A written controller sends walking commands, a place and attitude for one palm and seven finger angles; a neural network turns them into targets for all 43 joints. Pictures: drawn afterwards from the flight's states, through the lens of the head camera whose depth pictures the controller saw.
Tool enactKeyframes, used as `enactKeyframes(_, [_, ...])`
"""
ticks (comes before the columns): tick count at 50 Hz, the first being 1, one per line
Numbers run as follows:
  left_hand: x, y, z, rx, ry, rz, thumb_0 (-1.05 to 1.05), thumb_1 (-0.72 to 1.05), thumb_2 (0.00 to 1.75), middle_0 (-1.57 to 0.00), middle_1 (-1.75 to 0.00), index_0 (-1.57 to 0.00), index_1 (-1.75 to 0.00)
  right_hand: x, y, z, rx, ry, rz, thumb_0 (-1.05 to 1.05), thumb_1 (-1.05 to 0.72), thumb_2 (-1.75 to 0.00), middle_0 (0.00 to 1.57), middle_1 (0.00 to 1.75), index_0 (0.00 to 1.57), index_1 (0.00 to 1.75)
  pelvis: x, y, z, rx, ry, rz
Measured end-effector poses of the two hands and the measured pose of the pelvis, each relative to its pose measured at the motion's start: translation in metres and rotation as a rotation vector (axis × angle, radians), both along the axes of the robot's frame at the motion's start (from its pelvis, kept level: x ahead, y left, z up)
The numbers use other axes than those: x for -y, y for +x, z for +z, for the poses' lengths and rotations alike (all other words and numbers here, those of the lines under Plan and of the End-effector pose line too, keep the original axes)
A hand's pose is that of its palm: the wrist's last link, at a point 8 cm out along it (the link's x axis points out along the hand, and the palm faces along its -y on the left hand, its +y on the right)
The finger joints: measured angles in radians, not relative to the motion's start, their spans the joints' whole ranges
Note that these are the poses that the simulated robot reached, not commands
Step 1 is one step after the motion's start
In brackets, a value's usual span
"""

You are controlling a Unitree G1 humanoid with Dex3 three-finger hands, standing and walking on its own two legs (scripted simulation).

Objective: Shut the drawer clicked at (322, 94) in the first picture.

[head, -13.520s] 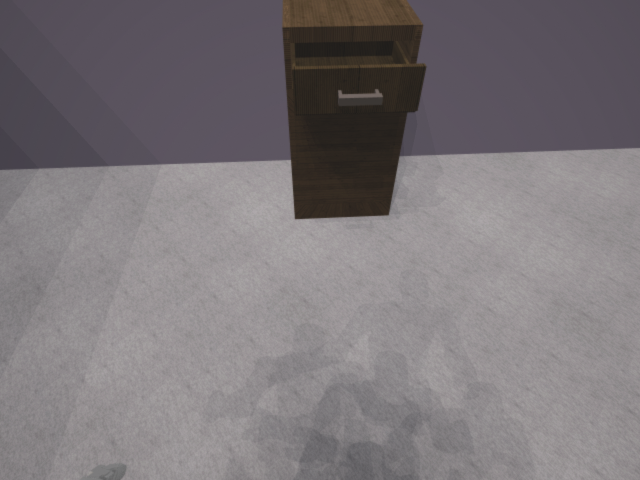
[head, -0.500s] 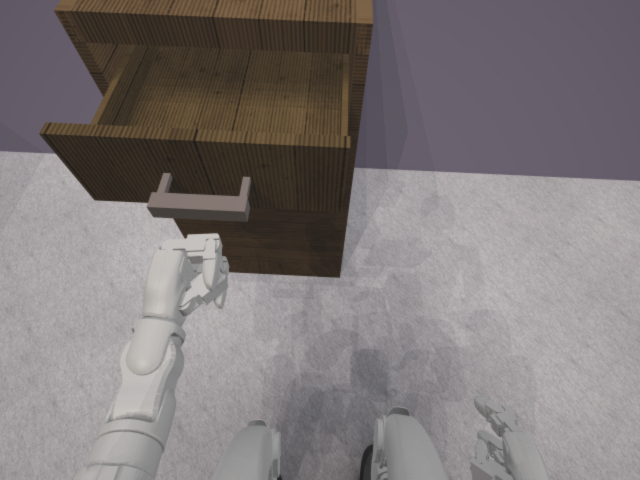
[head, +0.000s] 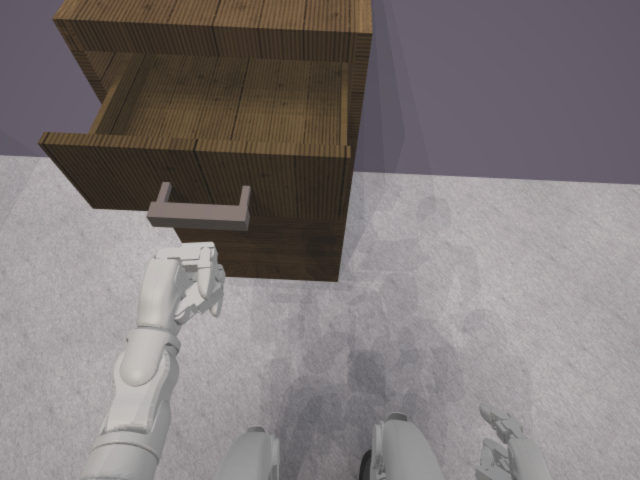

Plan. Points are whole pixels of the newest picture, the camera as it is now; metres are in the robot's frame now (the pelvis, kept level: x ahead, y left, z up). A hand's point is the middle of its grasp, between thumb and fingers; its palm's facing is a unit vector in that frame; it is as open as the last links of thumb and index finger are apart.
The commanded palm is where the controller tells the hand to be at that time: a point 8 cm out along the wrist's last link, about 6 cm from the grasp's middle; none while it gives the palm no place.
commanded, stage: push the drawer shut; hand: left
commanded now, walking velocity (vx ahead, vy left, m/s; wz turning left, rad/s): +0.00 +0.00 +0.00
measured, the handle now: (202, 203) +0.46 +0.17 +0.03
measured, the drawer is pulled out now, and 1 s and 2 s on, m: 0.18 0.11 0.00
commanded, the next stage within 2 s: none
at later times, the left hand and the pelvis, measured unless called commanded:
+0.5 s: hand (228, 253) +0.38 +0.13 +0.02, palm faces -0.05 -1.00 -0.05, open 2.8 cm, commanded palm +0.39 +0.18 +0.03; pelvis -0.01 +0.00 -0.01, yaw +1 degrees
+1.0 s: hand (237, 206) +0.45 +0.12 +0.03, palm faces -0.05 -1.00 -0.06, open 2.9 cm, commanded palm +0.45 +0.17 +0.03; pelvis -0.04 +0.00 -0.02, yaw +0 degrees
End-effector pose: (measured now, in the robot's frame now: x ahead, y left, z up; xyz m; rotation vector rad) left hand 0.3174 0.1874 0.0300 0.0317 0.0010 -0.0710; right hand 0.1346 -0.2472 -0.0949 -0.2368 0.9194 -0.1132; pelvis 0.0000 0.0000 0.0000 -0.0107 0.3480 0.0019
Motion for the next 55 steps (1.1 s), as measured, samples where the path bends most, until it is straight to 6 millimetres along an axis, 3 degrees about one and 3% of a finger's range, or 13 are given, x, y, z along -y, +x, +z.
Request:
enactKeyframes(7, [0.004,0.017,0.0,0.019,0.01,-0.006,0.02,0.9,0.9,-1.4,-1.6,-1.4,-1.6,-0.003,0.007,-0.005,0.01,-0.003,0.018,0.01,-0.91,-0.89,0.2,0.3,0.2,0.3,0.0,-0.004,-0.005,-0.006,-0.002,0.007])
enactKeyframes(13, [0.008,0.04,0.002,0.015,0.013,-0.001,0.02,0.9,0.9,-1.4,-1.6,-1.4,-1.6,-0.005,-0.001,-0.009,-0.011,0.007,0.005,0.01,-0.91,-0.89,0.2,0.3,0.2,0.3,0.0,-0.006,-0.005,-0.015,0.0,0.003])
enactKeyframes(30, [0.004,0.057,-0.004,0.018,0.026,0.017,-0.07,0.8,0.97,-1.4,-1.6,-1.4,-1.6,0.01,-0.059,-0.023,-0.155,-0.028,-0.037,0.01,-0.91,-0.89,0.2,0.3,0.2,0.3,0.003,-0.02,-0.008,-0.02,-0.001,0.014])
enactKeyframes(42, [0.007,0.092,-0.001,0.008,0.033,0.02,-0.04,0.81,0.99,-1.4,-1.6,-1.4,-1.6,0.014,-0.095,-0.028,-0.197,-0.046,-0.058,0.01,-0.91,-0.89,0.2,0.3,0.2,0.3,0.002,-0.036,-0.015,-0.039,0.0,0.013])
enactKeyframes(55, [0.008,0.135,0.0,0.009,0.03,0.024,-0.03,0.81,0.97,-1.4,-1.6,-1.4,-1.6,0.014,-0.141,-0.036,-0.329,-0.058,-0.095,0.0,-0.91,-0.89,0.2,0.3,0.2,0.3,-0.002,-0.04,-0.025,-0.088,-0.008,0.007])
